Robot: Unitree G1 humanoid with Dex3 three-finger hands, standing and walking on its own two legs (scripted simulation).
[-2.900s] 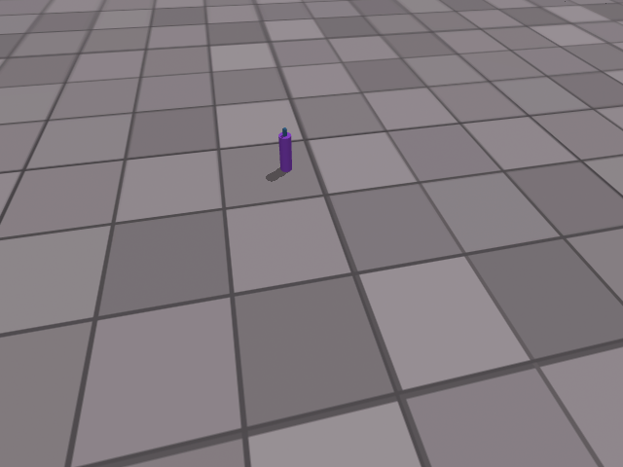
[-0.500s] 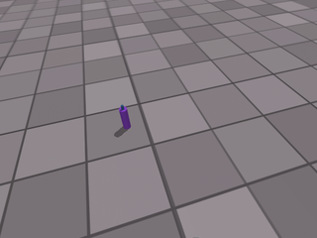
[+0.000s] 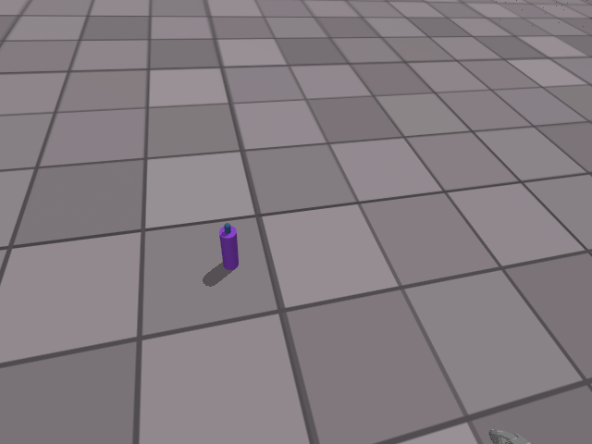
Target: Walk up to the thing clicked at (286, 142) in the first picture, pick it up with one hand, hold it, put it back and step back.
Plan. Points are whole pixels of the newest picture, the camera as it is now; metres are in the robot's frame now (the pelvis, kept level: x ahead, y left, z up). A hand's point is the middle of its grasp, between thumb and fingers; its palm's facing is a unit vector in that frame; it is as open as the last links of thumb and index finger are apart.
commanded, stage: walk up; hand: left
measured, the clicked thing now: (229, 245) +0.92 +0.20 -0.64
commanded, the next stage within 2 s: none
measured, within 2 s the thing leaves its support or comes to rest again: neither
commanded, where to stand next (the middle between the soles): +0.58 +0.01 m, yaw -2 degrees
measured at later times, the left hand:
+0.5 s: hand (155, 342) +0.31 +0.23 -0.11, palm faces -0.05 -0.92 -0.40, open 7.4 cm
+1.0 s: hand (134, 295) +0.42 +0.30 -0.15, palm faces -0.07 -0.94 -0.33, open 7.4 cm
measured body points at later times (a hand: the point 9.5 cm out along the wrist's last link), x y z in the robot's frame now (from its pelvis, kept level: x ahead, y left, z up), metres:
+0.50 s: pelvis +0.20 -0.04 +0.00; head +0.22 -0.06 +0.45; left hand +0.31 +0.27 -0.09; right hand +0.23 -0.36 -0.13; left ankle +0.15 +0.10 -0.66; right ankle +0.27 -0.14 -0.73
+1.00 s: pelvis +0.37 +0.02 +0.01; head +0.39 +0.05 +0.46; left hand +0.42 +0.34 -0.12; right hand +0.42 -0.30 -0.08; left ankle +0.40 +0.13 -0.73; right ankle +0.40 -0.14 -0.67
